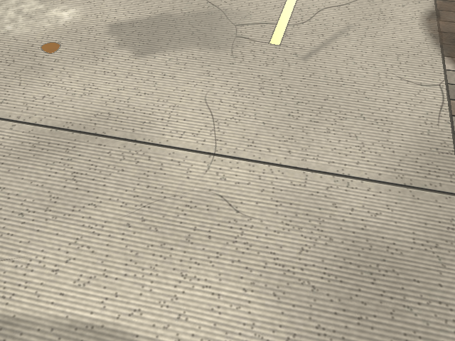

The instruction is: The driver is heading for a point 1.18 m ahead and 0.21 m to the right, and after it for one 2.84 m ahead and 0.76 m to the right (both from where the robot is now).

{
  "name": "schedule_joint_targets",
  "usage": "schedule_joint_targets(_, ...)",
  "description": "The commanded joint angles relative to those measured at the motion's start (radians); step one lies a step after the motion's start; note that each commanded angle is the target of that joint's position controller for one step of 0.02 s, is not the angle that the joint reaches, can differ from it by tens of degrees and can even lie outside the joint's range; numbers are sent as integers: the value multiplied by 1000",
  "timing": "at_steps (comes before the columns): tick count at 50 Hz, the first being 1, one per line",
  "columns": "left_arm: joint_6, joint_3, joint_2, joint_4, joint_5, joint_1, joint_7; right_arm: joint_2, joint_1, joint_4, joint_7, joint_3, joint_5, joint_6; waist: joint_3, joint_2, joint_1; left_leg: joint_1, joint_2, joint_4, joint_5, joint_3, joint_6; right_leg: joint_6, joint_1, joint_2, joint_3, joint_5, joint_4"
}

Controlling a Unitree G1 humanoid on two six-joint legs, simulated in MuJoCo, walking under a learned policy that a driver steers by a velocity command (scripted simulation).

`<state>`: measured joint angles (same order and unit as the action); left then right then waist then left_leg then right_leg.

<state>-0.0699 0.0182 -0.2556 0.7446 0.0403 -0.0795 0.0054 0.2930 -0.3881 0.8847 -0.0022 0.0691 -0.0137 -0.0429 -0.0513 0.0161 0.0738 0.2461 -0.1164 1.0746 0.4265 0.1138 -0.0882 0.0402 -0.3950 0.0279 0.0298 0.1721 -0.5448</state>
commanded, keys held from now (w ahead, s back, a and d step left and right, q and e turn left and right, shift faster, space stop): w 0.16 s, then no key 0.18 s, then e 0.66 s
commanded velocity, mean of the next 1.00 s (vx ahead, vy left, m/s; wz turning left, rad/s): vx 0.20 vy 0.00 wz -0.16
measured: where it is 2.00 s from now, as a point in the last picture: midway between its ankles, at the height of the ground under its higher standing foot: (270, 332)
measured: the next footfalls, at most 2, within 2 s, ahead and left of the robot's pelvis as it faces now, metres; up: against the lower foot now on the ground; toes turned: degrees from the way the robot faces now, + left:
left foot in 0.38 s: +0.32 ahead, +0.11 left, +0.00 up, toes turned +5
right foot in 0.84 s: +0.23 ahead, -0.09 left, +0.00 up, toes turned -14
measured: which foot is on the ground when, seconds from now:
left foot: up 0.00-0.36, down 0.38-0.84, up 0.86-1.00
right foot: down 0.00-0.38, up 0.40-0.82, down 0.84-1.00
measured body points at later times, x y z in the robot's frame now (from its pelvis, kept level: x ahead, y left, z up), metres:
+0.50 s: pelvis +0.21 +0.03 +0.01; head +0.24 +0.05 +0.45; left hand +0.20 +0.27 -0.15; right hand +0.38 -0.19 -0.11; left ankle +0.28 +0.11 -0.73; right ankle +0.12 -0.10 -0.66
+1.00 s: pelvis +0.20 +0.00 +0.01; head +0.22 -0.03 +0.46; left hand +0.36 +0.24 -0.10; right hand +0.23 -0.29 -0.13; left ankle +0.25 +0.13 -0.66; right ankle +0.19 -0.07 -0.73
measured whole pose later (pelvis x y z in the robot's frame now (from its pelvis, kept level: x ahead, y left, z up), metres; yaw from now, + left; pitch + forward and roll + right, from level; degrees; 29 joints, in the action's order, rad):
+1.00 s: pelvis +0.20 +0.00 +0.01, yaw -16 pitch +1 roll +2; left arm 0.05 0.06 -0.25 0.79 0.01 -0.26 0.01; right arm 0.27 -0.19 0.83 -0.02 0.07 -0.03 0.05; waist -0.03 0.03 0.00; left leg 0.51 0.02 1.01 0.37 -0.02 0.02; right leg 0.07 -0.25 0.04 -0.02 0.24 -0.48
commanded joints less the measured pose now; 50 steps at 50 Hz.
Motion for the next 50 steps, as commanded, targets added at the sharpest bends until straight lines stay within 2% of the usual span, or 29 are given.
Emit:
schedule_joint_targets(1,-10,30,-79,4,-4,-150,0,61,5,-68,17,8,-21,-3,58,-67,-73,323,120,98,-98,4,17,134,307,-297,-382,9,312)
schedule_joint_targets(3,-30,31,-82,40,-13,-189,-8,42,3,-72,30,3,-27,13,55,-119,-56,289,119,64,-106,-5,27,129,265,-259,-284,-145,330)
schedule_joint_targets(6,-50,37,-97,73,-24,-233,-17,32,73,-98,40,-3,-31,20,44,-112,-53,358,123,6,-156,-9,39,152,280,-260,-213,-222,368)
schedule_joint_targets(8,-49,38,-98,90,-24,-255,-18,28,166,-131,46,-11,-32,18,17,-104,-64,408,142,-82,-222,-31,54,156,283,-250,-168,-218,401)
schedule_joint_targets(10,-43,33,-88,103,-27,-255,-19,2,238,-152,49,-28,-30,12,-4,-99,-65,354,147,-233,-289,-96,70,140,251,-212,-81,-426,384)
schedule_joint_targets(12,-39,33,-96,125,-31,-285,-20,-28,294,-159,48,-47,-24,2,13,-113,-86,244,132,-373,-356,-160,73,116,235,-183,-15,-615,344)
schedule_joint_targets(13,-36,34,-103,140,-31,-313,-20,-27,306,-157,45,-50,-22,-2,30,-120,-97,210,120,-409,-376,-173,71,107,259,-184,-12,-662,319)
schedule_joint_targets(16,-23,38,-120,166,-32,-331,-13,1,281,-138,29,-47,-20,-10,52,-139,-84,137,104,-503,-368,-160,37,84,331,-211,-37,-696,224)
schedule_joint_targets(18,-12,34,-111,178,-43,-334,-6,26,157,-83,14,-38,-38,-27,94,-85,-29,-46,90,-661,-477,-152,5,49,324,-172,-37,-645,48)
schedule_joint_targets(19,-13,26,-87,168,-47,-362,-3,78,73,-60,5,-27,-53,-42,167,-16,-10,-235,211,-640,-789,-63,-14,21,220,-129,-22,-420,-87)
schedule_joint_targets(20,-10,3,-1,151,-65,-460,3,137,-8,-62,-3,-16,-61,-42,321,167,-24,-492,519,-540,-1312,185,-131,-6,33,-39,22,221,-351)
schedule_joint_targets(21,19,14,-23,193,-73,-518,19,114,-11,-62,-3,-16,-1,-27,433,170,-21,-471,576,-544,-1430,257,-229,-7,35,15,-63,504,-506)
schedule_joint_targets(22,41,28,-68,192,-58,-476,23,90,56,-74,-6,-17,20,-13,350,123,-35,-375,536,-614,-1202,199,-236,-11,-20,-5,-76,498,-569)
schedule_joint_targets(23,51,35,-77,172,-33,-385,20,61,131,-88,-14,-25,15,-7,219,94,-47,-262,483,-681,-1012,148,-200,-14,-71,-24,-64,436,-588)
schedule_joint_targets(24,59,40,-69,163,-23,-337,15,33,181,-92,-24,-34,9,-5,135,85,-70,-163,438,-732,-927,81,-162,-23,-73,-48,-69,366,-565)
schedule_joint_targets(25,71,43,-59,163,-16,-338,10,24,209,-93,-33,-36,8,-2,101,90,-97,-81,408,-765,-884,17,-137,-36,-36,-61,-62,315,-546)
schedule_joint_targets(28,99,51,-31,167,-17,-363,4,29,213,-94,-39,-28,-1,-4,133,64,-122,-5,389,-785,-811,-73,-143,-55,27,-44,-31,258,-579)
schedule_joint_targets(33,134,54,-22,103,-9,-249,-5,39,215,-86,-45,-16,-14,14,92,118,-100,37,392,-837,-352,-115,-141,-48,-10,-69,-5,208,-403)
schedule_joint_targets(38,140,53,-37,44,-16,-193,-22,88,194,-80,-37,6,-19,40,108,108,-74,18,444,-798,-250,-117,-137,-17,62,-57,39,254,-244)
schedule_joint_targets(40,133,54,-37,34,-19,-216,-27,110,207,-81,-37,16,-14,50,110,93,-93,33,446,-746,-239,-142,-100,8,139,-43,58,220,-118)
schedule_joint_targets(41,125,56,-43,40,-19,-249,-27,114,204,-79,-36,20,-11,56,107,63,-110,74,430,-688,-222,-176,-55,26,213,-29,54,163,-6)
schedule_joint_targets(42,114,64,-75,44,-16,-269,-24,95,167,-68,-32,21,-17,66,78,-45,-112,130,382,-561,-132,-234,17,46,252,-68,-54,120,156)
schedule_joint_targets(43,106,88,-197,10,-9,-246,-12,10,132,-100,-23,4,-14,76,49,-332,-83,339,223,-291,128,-340,115,122,284,-348,-467,58,313)
schedule_joint_targets(44,106,108,-259,15,-8,-283,1,40,255,-142,-37,7,-15,90,-33,-281,-139,385,126,-140,192,-195,125,230,141,-424,-551,-139,330)
schedule_joint_targets(45,106,99,-213,25,-10,-272,11,38,263,-144,-37,6,-7,97,-30,-173,-106,361,149,-59,107,-124,124,230,131,-357,-447,-155,303)
schedule_joint_targets(46,107,90,-180,14,-20,-207,13,39,234,-129,-32,8,2,94,-32,-143,-69,352,150,-49,16,-103,117,197,122,-288,-367,-119,292)
schedule_joint_targets(47,110,87,-168,-11,-21,-139,11,51,212,-115,-28,13,-3,85,-7,-138,-48,354,141,-39,-43,-97,109,169,156,-233,-325,-111,282)
schedule_joint_targets(48,107,82,-149,-27,-28,-115,11,66,188,-100,-23,18,-19,81,24,-148,-46,353,133,-6,-73,-105,108,169,193,-210,-299,-204,262)
schedule_joint_targets(50,100,79,-135,-30,-36,-141,2,61,177,-100,-16,21,-18,80,87,-107,-54,343,126,25,-82,-97,117,180,259,-203,-295,-322,232)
